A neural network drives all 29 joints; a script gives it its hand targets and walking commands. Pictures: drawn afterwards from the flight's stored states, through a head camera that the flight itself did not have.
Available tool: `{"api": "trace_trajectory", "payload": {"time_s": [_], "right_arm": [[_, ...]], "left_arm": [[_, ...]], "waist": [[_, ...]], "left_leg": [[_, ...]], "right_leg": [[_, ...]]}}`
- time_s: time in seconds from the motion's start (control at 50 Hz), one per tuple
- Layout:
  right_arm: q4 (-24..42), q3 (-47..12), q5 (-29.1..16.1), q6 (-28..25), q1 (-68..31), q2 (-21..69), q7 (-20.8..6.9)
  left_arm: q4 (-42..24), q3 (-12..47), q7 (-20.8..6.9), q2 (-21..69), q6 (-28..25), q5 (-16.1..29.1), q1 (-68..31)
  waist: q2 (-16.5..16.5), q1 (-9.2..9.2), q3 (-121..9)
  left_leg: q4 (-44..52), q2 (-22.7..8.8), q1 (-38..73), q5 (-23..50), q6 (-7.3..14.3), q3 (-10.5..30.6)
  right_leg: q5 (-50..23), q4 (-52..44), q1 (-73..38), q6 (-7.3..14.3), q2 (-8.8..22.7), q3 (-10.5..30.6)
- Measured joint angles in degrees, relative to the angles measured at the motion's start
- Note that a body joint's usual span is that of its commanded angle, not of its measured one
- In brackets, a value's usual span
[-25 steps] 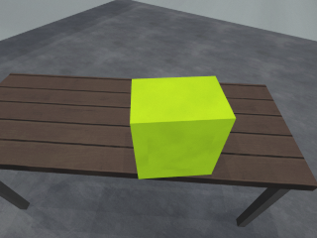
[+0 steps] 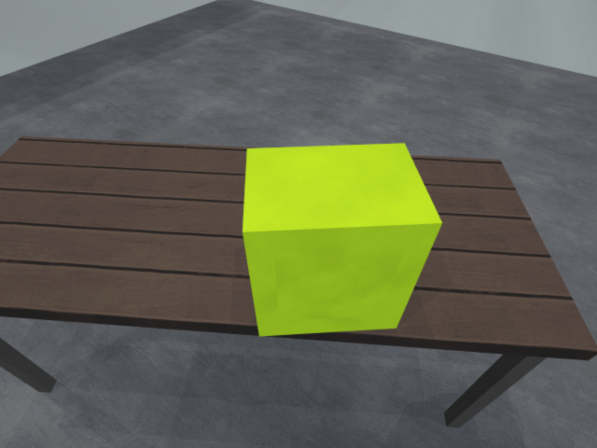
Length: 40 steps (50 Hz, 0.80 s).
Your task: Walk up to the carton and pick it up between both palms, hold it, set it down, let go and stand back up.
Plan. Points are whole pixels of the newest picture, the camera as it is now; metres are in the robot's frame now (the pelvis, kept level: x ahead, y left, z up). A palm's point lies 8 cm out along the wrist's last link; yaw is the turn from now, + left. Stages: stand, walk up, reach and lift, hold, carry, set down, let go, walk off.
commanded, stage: stand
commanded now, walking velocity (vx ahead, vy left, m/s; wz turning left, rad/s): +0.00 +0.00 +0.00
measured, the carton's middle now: (327, 245) +0.43 -0.03 +0.00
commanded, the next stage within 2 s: none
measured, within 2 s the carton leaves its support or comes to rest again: neither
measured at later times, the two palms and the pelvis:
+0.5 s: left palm out of the picture +0.05 +0.26 -0.12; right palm out of the picture +0.05 -0.26 -0.11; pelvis +0.00 +0.00 +0.00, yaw +0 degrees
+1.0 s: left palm out of the picture +0.05 +0.26 -0.12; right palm out of the picture +0.06 -0.26 -0.11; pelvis +0.01 +0.00 +0.00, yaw +0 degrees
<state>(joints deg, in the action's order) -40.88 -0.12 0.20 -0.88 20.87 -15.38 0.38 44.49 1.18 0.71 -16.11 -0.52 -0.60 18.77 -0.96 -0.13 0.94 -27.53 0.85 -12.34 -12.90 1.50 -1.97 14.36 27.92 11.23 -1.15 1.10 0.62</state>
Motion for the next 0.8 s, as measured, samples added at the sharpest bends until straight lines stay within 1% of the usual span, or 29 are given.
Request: {"api": "trace_trajectory", "payload": {"time_s": [0.8], "right_arm": [[-3.16,0.06,-0.03,0.10,0.44,0.30,0.51]], "left_arm": [[2.69,-0.07,0.31,0.32,0.04,0.17,0.64]], "waist": [[0.15,0.03,-0.01]], "left_leg": [[0.89,-0.11,0.53,-0.16,-0.32,0.45]], "right_leg": [[0.18,-0.94,-0.58,0.14,-0.14,0.04]]}}
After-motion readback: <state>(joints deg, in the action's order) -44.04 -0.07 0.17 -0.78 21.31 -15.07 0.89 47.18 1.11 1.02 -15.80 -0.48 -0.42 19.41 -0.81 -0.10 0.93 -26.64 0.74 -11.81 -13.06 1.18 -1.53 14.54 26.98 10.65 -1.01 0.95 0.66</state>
